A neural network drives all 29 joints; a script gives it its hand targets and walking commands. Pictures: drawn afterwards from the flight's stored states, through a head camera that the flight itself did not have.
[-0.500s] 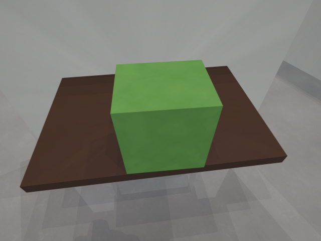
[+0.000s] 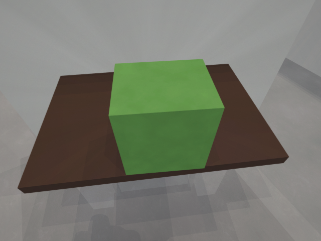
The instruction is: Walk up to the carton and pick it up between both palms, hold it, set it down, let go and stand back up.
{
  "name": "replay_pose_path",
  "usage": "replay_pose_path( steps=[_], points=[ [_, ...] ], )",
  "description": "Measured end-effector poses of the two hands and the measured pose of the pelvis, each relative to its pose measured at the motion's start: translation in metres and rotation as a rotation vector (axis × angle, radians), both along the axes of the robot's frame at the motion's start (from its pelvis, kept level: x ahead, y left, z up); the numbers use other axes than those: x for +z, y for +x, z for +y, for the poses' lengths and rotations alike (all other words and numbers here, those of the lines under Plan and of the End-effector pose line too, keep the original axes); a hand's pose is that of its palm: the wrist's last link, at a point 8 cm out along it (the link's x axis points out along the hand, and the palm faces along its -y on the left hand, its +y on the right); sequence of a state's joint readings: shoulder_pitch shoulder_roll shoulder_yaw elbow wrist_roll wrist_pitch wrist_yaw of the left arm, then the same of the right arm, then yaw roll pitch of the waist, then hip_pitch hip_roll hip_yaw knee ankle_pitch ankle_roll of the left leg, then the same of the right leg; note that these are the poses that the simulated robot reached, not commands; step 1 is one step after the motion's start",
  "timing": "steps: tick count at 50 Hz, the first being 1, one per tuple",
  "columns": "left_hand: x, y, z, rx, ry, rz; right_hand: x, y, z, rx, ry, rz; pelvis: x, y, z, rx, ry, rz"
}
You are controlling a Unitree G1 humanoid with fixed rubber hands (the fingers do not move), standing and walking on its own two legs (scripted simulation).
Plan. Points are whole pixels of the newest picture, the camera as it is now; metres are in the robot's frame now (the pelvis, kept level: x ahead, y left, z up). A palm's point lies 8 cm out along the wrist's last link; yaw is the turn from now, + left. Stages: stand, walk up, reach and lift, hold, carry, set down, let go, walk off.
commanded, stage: stand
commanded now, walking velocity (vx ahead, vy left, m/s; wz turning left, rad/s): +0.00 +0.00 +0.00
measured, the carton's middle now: (162, 119) +0.42 +0.00 +0.07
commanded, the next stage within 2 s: none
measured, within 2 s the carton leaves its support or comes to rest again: neither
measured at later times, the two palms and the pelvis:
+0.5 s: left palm out of the picture +0.01 +0.23 -0.14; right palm out of the picture +0.01 -0.23 -0.14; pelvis +0.01 +0.00 +0.00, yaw +0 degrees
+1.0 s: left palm out of the picture +0.01 +0.23 -0.14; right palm out of the picture +0.01 -0.23 -0.14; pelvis +0.01 +0.00 +0.00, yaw +1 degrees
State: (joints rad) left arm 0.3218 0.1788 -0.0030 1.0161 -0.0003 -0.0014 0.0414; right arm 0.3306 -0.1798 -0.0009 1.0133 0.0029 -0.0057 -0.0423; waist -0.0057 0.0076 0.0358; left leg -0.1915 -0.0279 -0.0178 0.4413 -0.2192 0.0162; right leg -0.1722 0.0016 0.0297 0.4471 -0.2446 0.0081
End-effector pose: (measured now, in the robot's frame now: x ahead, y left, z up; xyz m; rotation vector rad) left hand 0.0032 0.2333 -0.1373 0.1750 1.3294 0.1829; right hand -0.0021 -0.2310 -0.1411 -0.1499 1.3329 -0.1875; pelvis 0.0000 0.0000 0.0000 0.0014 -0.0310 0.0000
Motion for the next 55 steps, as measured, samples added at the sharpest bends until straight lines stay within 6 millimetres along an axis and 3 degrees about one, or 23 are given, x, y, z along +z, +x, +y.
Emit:
replay_pose_path(
  steps=[21, 55],
  points=[
    [0.000, 0.007, -0.002, 0.011, -0.001, -0.003, 0.000, 0.013, 0.000, 0.010, -0.001, -0.008, 0.001, 0.007, -0.001, 0.006, 0.000, 0.000],
    [0.000, 0.005, -0.006, 0.024, -0.003, 0.014, -0.001, 0.010, 0.001, 0.017, 0.008, 0.025, 0.001, 0.009, -0.004, 0.017, 0.000, 0.005]
  ],
)
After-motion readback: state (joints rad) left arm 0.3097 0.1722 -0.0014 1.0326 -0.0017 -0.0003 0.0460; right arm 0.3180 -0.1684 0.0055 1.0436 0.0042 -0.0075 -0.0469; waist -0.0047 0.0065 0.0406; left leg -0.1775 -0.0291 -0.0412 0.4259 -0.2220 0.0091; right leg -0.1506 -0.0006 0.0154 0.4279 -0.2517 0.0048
